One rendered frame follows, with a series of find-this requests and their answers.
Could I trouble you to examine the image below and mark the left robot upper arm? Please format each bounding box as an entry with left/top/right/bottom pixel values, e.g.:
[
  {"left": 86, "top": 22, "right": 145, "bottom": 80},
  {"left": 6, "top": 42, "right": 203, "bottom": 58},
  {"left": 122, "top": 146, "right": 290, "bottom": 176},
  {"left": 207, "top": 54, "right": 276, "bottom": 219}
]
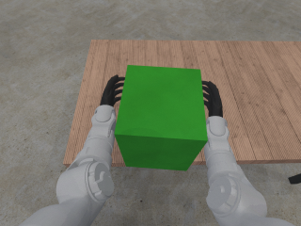
[{"left": 19, "top": 161, "right": 115, "bottom": 226}]

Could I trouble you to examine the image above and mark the right robot upper arm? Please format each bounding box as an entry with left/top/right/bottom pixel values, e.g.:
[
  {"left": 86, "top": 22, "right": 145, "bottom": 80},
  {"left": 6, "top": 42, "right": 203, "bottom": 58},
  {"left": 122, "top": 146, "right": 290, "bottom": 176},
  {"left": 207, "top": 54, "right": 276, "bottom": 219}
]
[{"left": 206, "top": 175, "right": 295, "bottom": 226}]

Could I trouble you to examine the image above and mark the right robot hand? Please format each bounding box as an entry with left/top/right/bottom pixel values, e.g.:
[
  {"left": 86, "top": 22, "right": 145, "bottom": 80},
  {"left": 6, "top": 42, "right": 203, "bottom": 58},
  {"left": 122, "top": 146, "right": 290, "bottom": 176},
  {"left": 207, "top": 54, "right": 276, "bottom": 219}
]
[{"left": 201, "top": 80, "right": 223, "bottom": 118}]

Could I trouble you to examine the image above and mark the robot right forearm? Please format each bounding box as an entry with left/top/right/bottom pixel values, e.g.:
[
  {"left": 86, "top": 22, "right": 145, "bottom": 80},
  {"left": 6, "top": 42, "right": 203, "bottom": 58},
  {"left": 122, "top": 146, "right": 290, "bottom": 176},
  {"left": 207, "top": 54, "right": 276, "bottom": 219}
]
[{"left": 204, "top": 116, "right": 256, "bottom": 190}]

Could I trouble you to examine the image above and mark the carton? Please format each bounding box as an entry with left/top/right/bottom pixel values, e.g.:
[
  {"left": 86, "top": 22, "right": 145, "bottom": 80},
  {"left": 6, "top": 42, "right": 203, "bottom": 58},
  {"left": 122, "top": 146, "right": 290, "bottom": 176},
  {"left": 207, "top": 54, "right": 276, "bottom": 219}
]
[{"left": 114, "top": 65, "right": 208, "bottom": 171}]

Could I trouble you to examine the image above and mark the table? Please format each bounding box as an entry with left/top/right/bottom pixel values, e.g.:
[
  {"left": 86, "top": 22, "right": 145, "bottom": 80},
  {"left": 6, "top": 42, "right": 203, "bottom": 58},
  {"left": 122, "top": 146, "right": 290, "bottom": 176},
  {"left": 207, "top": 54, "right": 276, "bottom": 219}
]
[{"left": 63, "top": 40, "right": 301, "bottom": 185}]

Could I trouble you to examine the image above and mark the left robot hand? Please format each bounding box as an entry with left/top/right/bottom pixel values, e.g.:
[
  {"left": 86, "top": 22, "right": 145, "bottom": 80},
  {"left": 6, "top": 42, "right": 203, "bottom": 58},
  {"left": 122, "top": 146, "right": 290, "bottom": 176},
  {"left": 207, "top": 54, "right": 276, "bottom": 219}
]
[{"left": 100, "top": 74, "right": 125, "bottom": 106}]

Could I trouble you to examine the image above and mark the robot left forearm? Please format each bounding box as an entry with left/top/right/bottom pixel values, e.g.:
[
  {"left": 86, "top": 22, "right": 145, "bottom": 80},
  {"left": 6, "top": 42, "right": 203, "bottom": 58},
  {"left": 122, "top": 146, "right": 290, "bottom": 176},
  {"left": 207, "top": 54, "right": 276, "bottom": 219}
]
[{"left": 55, "top": 105, "right": 117, "bottom": 195}]

